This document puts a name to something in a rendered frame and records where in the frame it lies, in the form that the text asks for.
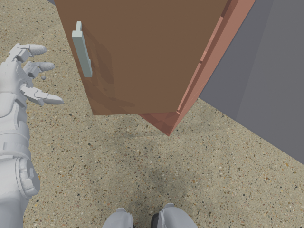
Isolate right robot thigh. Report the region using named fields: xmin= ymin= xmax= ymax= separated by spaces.
xmin=159 ymin=207 xmax=198 ymax=228

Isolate left robot hand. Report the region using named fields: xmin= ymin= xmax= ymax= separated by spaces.
xmin=0 ymin=43 xmax=64 ymax=106

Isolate handle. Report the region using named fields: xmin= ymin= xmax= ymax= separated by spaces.
xmin=72 ymin=21 xmax=92 ymax=77

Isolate left robot forearm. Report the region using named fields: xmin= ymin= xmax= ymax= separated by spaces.
xmin=0 ymin=93 xmax=31 ymax=162

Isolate robot left upper arm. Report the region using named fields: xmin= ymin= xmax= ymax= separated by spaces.
xmin=0 ymin=157 xmax=40 ymax=228

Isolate cupboard door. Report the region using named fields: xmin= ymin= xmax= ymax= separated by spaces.
xmin=54 ymin=0 xmax=228 ymax=115

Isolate left robot shin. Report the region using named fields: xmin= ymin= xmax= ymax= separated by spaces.
xmin=116 ymin=208 xmax=126 ymax=212

